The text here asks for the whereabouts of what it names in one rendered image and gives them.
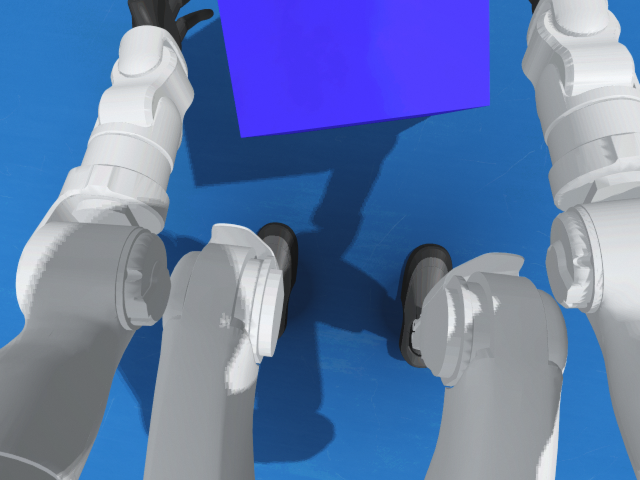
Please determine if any left robot foot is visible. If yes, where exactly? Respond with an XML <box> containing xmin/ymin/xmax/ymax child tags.
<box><xmin>257</xmin><ymin>222</ymin><xmax>298</xmax><ymax>340</ymax></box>

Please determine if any robot right upper arm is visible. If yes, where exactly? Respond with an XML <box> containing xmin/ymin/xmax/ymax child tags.
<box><xmin>545</xmin><ymin>198</ymin><xmax>640</xmax><ymax>480</ymax></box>

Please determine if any robot left upper arm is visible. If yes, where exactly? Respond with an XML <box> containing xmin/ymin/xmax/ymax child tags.
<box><xmin>0</xmin><ymin>221</ymin><xmax>171</xmax><ymax>480</ymax></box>

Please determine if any right robot forearm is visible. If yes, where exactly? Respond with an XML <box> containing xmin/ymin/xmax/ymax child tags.
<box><xmin>522</xmin><ymin>0</ymin><xmax>640</xmax><ymax>212</ymax></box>

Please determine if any left robot forearm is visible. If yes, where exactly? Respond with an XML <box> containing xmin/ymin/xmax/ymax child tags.
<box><xmin>16</xmin><ymin>25</ymin><xmax>194</xmax><ymax>313</ymax></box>

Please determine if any carton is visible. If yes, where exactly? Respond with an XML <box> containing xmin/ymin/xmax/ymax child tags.
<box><xmin>218</xmin><ymin>0</ymin><xmax>490</xmax><ymax>138</ymax></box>

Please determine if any robot left hand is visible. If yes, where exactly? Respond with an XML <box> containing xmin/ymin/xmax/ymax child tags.
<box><xmin>128</xmin><ymin>0</ymin><xmax>214</xmax><ymax>51</ymax></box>

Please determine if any robot left shin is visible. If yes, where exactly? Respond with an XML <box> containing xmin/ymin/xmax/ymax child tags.
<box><xmin>162</xmin><ymin>223</ymin><xmax>280</xmax><ymax>328</ymax></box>

